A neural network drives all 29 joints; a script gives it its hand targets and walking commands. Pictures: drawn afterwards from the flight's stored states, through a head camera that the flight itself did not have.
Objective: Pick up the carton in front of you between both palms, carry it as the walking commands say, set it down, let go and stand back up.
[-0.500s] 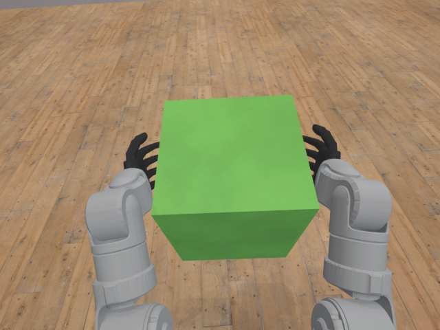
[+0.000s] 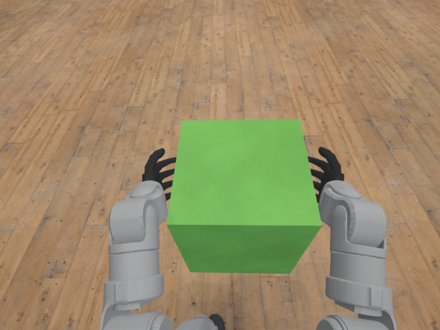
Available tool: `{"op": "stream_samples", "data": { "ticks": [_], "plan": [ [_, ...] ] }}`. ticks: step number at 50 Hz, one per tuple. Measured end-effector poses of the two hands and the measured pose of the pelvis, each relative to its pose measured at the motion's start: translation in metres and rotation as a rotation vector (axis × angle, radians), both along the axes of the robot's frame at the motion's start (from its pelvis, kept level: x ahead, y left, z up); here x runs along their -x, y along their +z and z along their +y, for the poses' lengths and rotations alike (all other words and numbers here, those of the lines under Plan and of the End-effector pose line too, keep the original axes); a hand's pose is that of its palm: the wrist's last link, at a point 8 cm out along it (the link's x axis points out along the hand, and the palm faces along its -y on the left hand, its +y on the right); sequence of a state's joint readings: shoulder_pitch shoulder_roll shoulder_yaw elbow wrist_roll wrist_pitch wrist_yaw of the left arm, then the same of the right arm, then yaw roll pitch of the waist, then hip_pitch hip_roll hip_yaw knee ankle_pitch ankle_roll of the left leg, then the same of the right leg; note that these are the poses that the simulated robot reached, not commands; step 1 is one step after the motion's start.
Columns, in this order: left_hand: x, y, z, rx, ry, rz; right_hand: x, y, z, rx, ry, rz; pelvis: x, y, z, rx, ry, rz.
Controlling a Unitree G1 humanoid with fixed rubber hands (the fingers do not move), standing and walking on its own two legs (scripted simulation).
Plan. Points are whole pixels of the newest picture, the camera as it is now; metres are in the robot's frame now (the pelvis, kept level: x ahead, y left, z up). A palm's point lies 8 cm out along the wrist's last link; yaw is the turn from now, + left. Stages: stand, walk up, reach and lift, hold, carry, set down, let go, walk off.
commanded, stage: carry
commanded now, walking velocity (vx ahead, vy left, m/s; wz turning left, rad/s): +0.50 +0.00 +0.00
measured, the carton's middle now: (239, 202) +0.34 +0.01 +0.03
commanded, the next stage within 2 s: none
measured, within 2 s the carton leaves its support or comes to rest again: neither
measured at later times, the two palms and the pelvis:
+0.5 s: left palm (173, 78) +0.61 +0.17 +0.14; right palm (303, 72) +0.62 -0.13 +0.15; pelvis +0.30 +0.02 +0.02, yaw +2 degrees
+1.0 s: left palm (183, 37) +0.84 +0.18 +0.13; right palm (287, 35) +0.86 -0.12 +0.13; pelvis +0.62 +0.02 +0.03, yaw +3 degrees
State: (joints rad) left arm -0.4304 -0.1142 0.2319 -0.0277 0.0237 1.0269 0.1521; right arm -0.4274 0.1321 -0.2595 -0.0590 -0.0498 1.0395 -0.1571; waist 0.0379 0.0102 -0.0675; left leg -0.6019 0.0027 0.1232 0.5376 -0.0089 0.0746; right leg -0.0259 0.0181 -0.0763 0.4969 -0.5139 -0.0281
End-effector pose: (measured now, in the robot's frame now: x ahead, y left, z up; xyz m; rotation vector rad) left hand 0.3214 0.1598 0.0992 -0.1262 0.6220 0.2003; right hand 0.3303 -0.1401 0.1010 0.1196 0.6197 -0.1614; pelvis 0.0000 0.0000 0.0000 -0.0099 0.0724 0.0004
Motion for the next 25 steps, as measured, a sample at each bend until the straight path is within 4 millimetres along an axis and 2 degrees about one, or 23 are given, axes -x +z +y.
{"op": "stream_samples", "data": {
  "ticks": [2, 4, 9, 13, 21, 25],
  "plan": [
    [-0.039, -0.005, 0.004, 0.007, -0.027, -0.024, -0.033, 0.000, 0.004, 0.029, -0.014, -0.023, -0.028, -0.009, 0.007, -0.013, 0.007, -0.008],
    [-0.069, -0.009, 0.006, 0.009, -0.046, -0.015, -0.057, 0.000, 0.005, 0.054, -0.023, -0.015, -0.048, -0.008, 0.013, -0.014, 0.005, -0.009],
    [-0.122, -0.007, 0.004, 0.030, -0.064, 0.043, -0.098, -0.002, 0.004, 0.031, -0.069, 0.044, -0.098, 0.011, 0.027, 0.012, 0.004, 0.003],
    [-0.161, 0.005, 0.005, 0.045, -0.064, 0.021, -0.136, 0.012, 0.005, 0.021, -0.082, 0.021, -0.140, 0.024, 0.033, 0.024, 0.003, 0.010],
    [-0.248, 0.038, 0.012, 0.028, -0.027, -0.062, -0.238, 0.050, 0.012, 0.030, -0.036, -0.062, -0.237, 0.032, 0.025, 0.029, 0.023, 0.015],
    [-0.293, 0.039, 0.011, 0.022, -0.011, -0.067, -0.290, 0.049, 0.011, 0.028, -0.007, -0.066, -0.297, 0.025, 0.015, 0.018, 0.030, 0.015]
  ]
}}
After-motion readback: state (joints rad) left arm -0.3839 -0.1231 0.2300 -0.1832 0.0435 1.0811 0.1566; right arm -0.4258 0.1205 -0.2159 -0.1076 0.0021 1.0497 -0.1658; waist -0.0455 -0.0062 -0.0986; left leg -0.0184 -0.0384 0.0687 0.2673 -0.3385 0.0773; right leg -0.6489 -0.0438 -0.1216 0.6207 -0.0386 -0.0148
